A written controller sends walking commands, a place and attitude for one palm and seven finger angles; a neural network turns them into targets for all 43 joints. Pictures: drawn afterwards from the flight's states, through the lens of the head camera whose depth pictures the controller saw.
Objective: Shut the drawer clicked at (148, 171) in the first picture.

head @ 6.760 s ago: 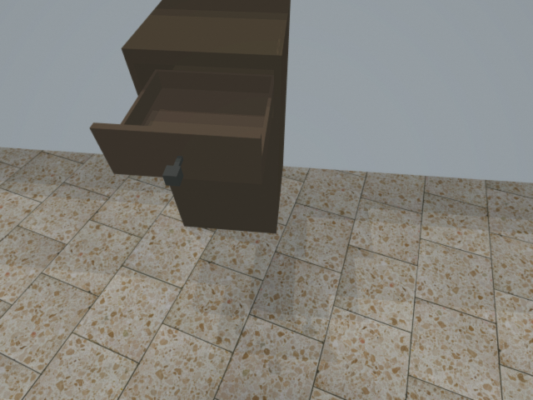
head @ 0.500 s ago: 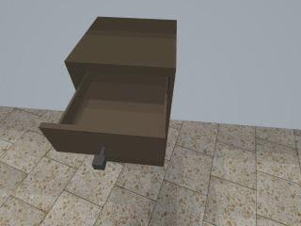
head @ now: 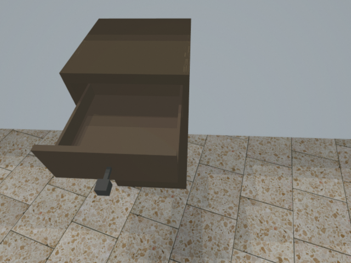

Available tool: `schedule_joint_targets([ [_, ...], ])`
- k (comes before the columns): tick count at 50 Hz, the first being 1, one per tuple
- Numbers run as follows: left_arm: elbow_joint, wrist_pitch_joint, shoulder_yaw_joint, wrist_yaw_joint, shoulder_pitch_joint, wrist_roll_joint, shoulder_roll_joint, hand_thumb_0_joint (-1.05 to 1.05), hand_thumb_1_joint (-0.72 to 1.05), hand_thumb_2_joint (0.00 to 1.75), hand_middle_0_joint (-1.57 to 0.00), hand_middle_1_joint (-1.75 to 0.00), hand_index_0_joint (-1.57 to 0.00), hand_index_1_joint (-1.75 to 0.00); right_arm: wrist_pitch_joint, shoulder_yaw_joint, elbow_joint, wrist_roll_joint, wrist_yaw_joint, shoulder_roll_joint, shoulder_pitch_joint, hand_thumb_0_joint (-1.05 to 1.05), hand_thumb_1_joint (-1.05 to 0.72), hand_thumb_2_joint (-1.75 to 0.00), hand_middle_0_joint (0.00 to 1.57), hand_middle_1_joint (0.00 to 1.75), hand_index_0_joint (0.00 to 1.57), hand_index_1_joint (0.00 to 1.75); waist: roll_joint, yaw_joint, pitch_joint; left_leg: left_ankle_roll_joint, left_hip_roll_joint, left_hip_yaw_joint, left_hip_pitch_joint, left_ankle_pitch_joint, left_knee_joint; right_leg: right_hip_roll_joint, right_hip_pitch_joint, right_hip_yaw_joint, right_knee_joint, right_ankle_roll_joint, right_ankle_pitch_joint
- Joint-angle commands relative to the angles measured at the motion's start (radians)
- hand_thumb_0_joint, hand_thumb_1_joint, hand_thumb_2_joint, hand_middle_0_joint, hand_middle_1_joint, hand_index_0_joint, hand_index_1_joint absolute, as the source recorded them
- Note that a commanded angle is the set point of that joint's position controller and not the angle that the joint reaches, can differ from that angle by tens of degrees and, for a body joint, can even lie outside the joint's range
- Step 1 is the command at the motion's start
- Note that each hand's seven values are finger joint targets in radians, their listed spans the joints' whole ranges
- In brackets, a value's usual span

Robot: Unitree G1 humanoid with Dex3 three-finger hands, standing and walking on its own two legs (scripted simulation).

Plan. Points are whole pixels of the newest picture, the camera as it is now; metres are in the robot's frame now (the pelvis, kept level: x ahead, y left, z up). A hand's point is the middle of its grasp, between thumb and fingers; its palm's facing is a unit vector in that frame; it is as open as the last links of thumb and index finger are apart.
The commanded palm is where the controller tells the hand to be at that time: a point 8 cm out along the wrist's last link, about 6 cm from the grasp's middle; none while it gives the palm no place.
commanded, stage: come to a stop and stand still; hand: left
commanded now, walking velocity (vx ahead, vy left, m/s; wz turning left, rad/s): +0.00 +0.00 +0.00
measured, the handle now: (105, 180) +0.33 +0.21 -0.05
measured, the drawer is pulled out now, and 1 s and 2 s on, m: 0.29 0.29 0.29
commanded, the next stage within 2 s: look again from close up in 0.42 s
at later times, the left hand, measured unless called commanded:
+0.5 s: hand out of the picture -0.02 +0.14 -0.17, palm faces +0.03 -0.98 -0.20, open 7.3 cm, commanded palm none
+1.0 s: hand out of the picture -0.03 +0.13 -0.17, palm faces +0.04 -0.98 -0.19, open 7.3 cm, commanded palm none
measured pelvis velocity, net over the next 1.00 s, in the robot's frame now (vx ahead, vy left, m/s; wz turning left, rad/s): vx -0.01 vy -0.03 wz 0.01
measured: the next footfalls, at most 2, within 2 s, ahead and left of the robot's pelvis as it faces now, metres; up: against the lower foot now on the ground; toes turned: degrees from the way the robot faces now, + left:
none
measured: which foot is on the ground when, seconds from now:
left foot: down 0.00-1.00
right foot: down 0.00-1.00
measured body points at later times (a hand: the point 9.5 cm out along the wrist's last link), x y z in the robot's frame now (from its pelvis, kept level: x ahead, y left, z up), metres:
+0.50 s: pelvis +0.00 -0.02 +0.00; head +0.01 -0.03 +0.45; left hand -0.02 +0.20 -0.15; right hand -0.02 -0.23 -0.17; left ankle -0.05 +0.09 -0.74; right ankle +0.00 -0.09 -0.74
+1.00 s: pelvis -0.01 -0.03 +0.00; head +0.00 -0.04 +0.45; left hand -0.03 +0.18 -0.15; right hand -0.05 -0.22 -0.17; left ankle -0.05 +0.09 -0.74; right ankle +0.00 -0.09 -0.74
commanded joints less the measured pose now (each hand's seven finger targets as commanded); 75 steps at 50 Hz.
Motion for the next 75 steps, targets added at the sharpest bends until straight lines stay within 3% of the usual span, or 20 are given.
schedule_joint_targets([
  [1,-0.020,-0.021,0.016,0.001,0.060,0.001,0.107,0.00,0.90,0.90,-0.20,-0.30,-0.20,-0.30,-0.011,-0.014,-0.008,0.000,-0.001,-0.078,0.066,0.00,-0.90,-0.90,0.20,0.30,0.20,0.30,-0.033,0.006,0.014,-0.005,0.133,-0.111,-0.082,0.143,-0.084,-0.134,0.050,0.136,-0.093,-0.029,0.249],
  [13,0.015,-0.031,0.010,0.003,0.087,0.000,0.093,0.00,0.90,0.90,-0.20,-0.30,-0.20,-0.30,-0.013,-0.011,0.029,0.003,-0.003,-0.060,0.098,0.00,-0.90,-0.90,0.20,0.30,0.20,0.30,-0.040,0.006,0.003,-0.012,0.132,-0.105,-0.066,0.169,-0.086,-0.140,0.071,0.130,-0.113,-0.029,0.308],
  [26,0.033,-0.031,0.008,0.003,0.110,0.002,0.077,0.00,0.90,0.90,-0.20,-0.30,-0.20,-0.30,-0.010,-0.011,0.041,0.003,-0.004,-0.034,0.121,0.00,-0.90,-0.90,0.20,0.30,0.20,0.30,-0.032,0.007,0.042,-0.016,0.129,-0.101,-0.089,0.115,-0.093,-0.135,0.038,0.138,-0.153,-0.029,0.192],
  [46,0.040,-0.032,0.011,0.002,0.135,0.003,0.056,0.00,0.90,0.90,-0.20,-0.30,-0.20,-0.30,-0.015,-0.010,0.047,0.001,-0.006,-0.017,0.160,0.00,-0.90,-0.90,0.20,0.30,0.20,0.30,-0.041,0.009,0.030,-0.014,0.130,-0.104,-0.093,0.131,-0.094,-0.127,0.034,0.138,-0.152,-0.032,0.171],
  [52,0.040,-0.030,0.011,0.002,0.135,0.004,0.053,0.00,0.90,0.90,-0.20,-0.30,-0.20,-0.30,-0.014,-0.010,0.049,0.002,-0.008,-0.005,0.167,0.00,-0.90,-0.90,0.20,0.30,0.20,0.30,-0.025,0.011,0.058,-0.014,0.131,-0.105,-0.110,0.114,-0.102,-0.122,0.019,0.135,-0.158,-0.032,0.133],
  [54,0.043,-0.031,0.011,0.001,0.142,0.003,0.050,0.00,0.90,0.90,-0.20,-0.30,-0.20,-0.30,-0.013,-0.010,0.047,0.002,-0.007,-0.008,0.167,0.00,-0.90,-0.90,0.20,0.30,0.20,0.30,-0.045,0.011,0.057,-0.014,0.127,-0.102,-0.110,0.107,-0.093,-0.124,0.013,0.142,-0.165,-0.031,0.117],
  [56,0.040,-0.031,0.018,0.001,0.149,0.006,0.058,0.00,0.90,0.90,-0.20,-0.30,-0.20,-0.30,-0.009,-0.011,0.050,-0.002,-0.005,-0.011,0.182,0.00,-0.90,-0.90,0.20,0.30,0.20,0.30,-0.041,0.014,0.039,-0.013,0.112,-0.089,-0.120,0.046,-0.076,-0.135,0.028,0.157,-0.175,-0.040,0.012],
  [58,0.033,-0.025,0.027,0.000,0.155,0.011,0.072,0.00,0.90,0.90,-0.20,-0.30,-0.20,-0.30,0.003,-0.016,0.043,-0.007,-0.001,-0.018,0.187,0.00,-0.90,-0.90,0.20,0.30,0.20,0.30,-0.066,0.023,0.073,-0.012,0.088,-0.071,-0.167,-0.045,-0.039,-0.149,0.006,0.198,-0.212,-0.053,-0.180],
  [61,0.018,-0.019,0.048,0.001,0.175,0.015,0.104,0.00,0.90,0.90,-0.20,-0.30,-0.20,-0.30,0.018,-0.024,0.026,-0.012,0.005,-0.014,0.192,0.00,-0.90,-0.90,0.20,0.30,0.20,0.30,-0.144,0.027,0.084,-0.018,0.057,-0.032,-0.211,-0.091,0.094,-0.232,-0.028,0.318,-0.330,-0.096,-0.408],
  [63,0.003,-0.017,0.062,0.004,0.169,0.018,0.112,0.00,0.90,0.90,-0.20,-0.30,-0.20,-0.30,0.019,-0.030,0.018,-0.015,0.007,-0.011,0.199,0.00,-0.90,-0.90,0.20,0.30,0.20,0.30,-0.140,0.024,0.093,-0.016,0.066,-0.034,-0.219,-0.091,0.149,-0.272,-0.063,0.355,-0.356,-0.129,-0.438],
  [66,-0.012,-0.020,0.072,0.001,0.148,0.020,0.103,0.00,0.90,0.90,-0.20,-0.30,-0.20,-0.30,0.005,-0.029,0.022,-0.015,0.011,0.012,0.234,0.00,-0.90,-0.90,0.20,0.30,0.20,0.30,-0.087,0.007,0.084,-0.010,0.071,-0.032,-0.151,-0.055,0.089,-0.254,-0.115,0.294,-0.300,-0.136,-0.331],
  [69,-0.020,-0.018,0.067,-0.006,0.127,0.017,0.070,0.00,0.90,0.90,-0.20,-0.30,-0.20,-0.30,-0.007,-0.028,0.038,-0.017,0.007,0.005,0.289,0.00,-0.90,-0.90,0.20,0.30,0.20,0.30,-0.002,-0.004,0.094,-0.002,0.092,-0.046,-0.093,-0.027,-0.033,-0.162,-0.154,0.168,-0.148,-0.105,-0.220],
  [70,-0.022,-0.017,0.063,-0.009,0.126,0.018,0.055,0.00,0.90,0.90,-0.20,-0.30,-0.20,-0.30,-0.014,-0.031,0.038,-0.019,0.006,-0.010,0.295,0.00,-0.90,-0.90,0.20,0.30,0.20,0.30,0.062,0.000,0.093,0.011,0.128,-0.079,-0.093,-0.018,-0.067,-0.115,-0.159,0.117,-0.080,-0.088,-0.185],
  [71,-0.025,-0.016,0.057,-0.012,0.115,0.021,0.038,0.00,0.90,0.90,-0.20,-0.30,-0.20,-0.30,-0.019,-0.032,0.039,-0.018,0.003,-0.033,0.308,0.00,-0.90,-0.90,0.20,0.30,0.20,0.30,0.142,-0.004,0.094,0.039,0.186,-0.153,-0.098,0.003,-0.106,-0.063,-0.168,0.046,0.017,-0.068,-0.140],
  [72,-0.033,-0.016,0.052,-0.015,0.096,0.025,0.013,0.00,0.90,0.90,-0.20,-0.30,-0.20,-0.30,-0.024,-0.034,0.036,-0.018,-0.003,-0.053,0.325,0.00,-0.90,-0.90,0.20,0.30,0.20,0.30,0.214,-0.011,0.099,0.087,0.260,-0.235,-0.077,0.067,-0.170,-0.017,-0.203,-0.032,0.133,-0.045,-0.134],
  [73,-0.039,-0.019,0.045,-0.013,0.074,0.028,0.001,0.00,0.90,0.90,-0.20,-0.30,-0.20,-0.30,-0.028,-0.030,0.034,-0.017,-0.010,-0.051,0.324,0.00,-0.90,-0.90,0.20,0.30,0.20,0.30,0.194,-0.011,0.106,0.125,0.302,-0.280,-0.032,0.258,-0.172,-0.013,-0.262,-0.052,0.223,-0.031,-0.195],
  [75,-0.022,-0.021,0.037,-0.009,0.079,0.023,-0.007,0.00,0.90,0.90,-0.20,-0.30,-0.20,-0.30,-0.036,-0.017,0.028,-0.019,-0.021,-0.040,0.299,0.00,-0.90,-0.90,0.20,0.30,0.20,0.30,0.078,0.006,0.071,0.157,0.315,-0.243,0.012,0.696,-0.084,-0.047,-0.247,-0.023,0.263,-0.020,-0.238],
])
